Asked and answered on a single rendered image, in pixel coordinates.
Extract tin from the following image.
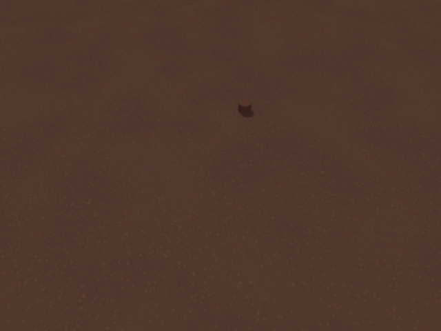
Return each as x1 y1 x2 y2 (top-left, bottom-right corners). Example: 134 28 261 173
238 99 252 114

